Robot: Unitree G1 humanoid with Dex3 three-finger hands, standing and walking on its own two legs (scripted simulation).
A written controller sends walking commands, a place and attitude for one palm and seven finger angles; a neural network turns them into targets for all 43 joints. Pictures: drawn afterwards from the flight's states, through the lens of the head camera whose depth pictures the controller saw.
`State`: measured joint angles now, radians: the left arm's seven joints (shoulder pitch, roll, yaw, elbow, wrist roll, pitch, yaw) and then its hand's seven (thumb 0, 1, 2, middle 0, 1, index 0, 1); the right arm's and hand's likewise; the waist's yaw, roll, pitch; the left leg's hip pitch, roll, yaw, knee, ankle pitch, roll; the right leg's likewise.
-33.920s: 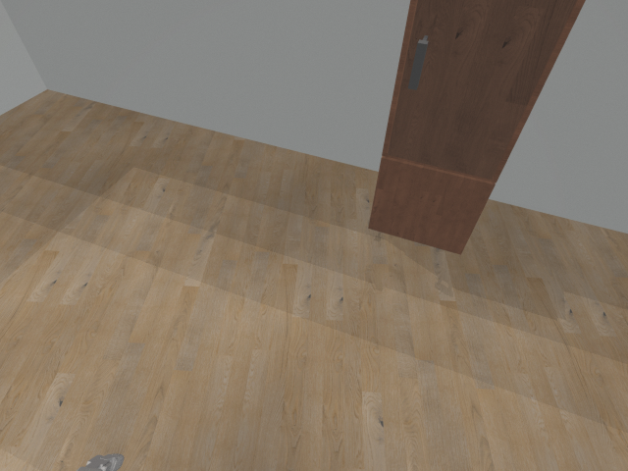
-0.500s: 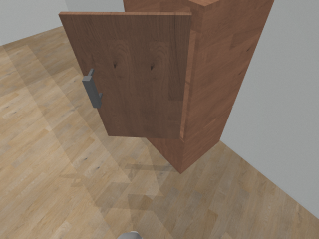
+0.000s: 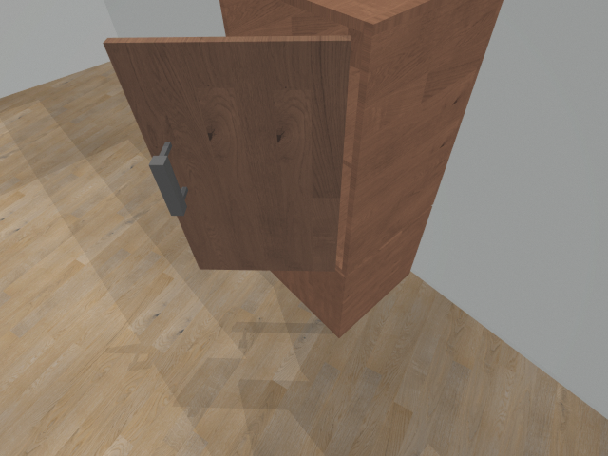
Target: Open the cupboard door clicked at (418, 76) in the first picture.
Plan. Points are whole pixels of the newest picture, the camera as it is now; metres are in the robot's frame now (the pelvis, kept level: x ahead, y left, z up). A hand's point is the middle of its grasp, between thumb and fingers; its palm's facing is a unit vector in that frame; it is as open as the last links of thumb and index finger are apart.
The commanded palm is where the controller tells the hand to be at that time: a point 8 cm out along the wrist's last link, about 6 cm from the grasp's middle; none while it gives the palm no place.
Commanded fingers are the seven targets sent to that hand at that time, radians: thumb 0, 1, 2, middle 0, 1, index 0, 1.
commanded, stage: look again from close up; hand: left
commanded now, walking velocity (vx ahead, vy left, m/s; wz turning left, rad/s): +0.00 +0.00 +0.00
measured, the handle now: (172, 179) +0.58 +0.28 +0.01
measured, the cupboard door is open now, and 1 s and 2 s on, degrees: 46 46 46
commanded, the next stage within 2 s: shuffle to correct the standing spot in 0.42 s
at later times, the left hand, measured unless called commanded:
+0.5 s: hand out of the picture +0.02 +0.16 -0.17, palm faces +0.00 -0.98 -0.22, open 7.3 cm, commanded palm none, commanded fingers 0.00 0.90 0.90 -0.20 -0.30 -0.20 -0.30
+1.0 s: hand out of the picture +0.02 +0.22 -0.18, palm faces +0.06 -0.96 -0.26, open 7.4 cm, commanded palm none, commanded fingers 0.00 0.90 0.90 -0.20 -0.30 -0.20 -0.30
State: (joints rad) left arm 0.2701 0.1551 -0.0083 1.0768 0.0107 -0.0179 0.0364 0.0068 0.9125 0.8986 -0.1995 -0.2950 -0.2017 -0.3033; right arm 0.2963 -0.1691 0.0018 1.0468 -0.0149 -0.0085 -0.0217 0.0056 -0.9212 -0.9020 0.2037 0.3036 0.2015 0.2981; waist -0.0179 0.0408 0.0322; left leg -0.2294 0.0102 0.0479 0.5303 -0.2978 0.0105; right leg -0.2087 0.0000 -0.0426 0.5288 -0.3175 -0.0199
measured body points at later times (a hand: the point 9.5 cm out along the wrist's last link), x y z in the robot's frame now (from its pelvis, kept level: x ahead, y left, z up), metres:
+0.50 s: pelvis +0.01 -0.02 +0.00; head +0.02 -0.03 +0.45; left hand +0.02 +0.21 -0.15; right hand +0.02 -0.24 -0.16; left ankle -0.01 +0.11 -0.73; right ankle -0.02 -0.11 -0.73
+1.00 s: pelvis +0.01 +0.02 -0.01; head +0.04 +0.02 +0.44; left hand +0.02 +0.27 -0.16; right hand +0.05 -0.22 -0.16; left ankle -0.01 +0.11 -0.73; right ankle -0.03 -0.09 -0.72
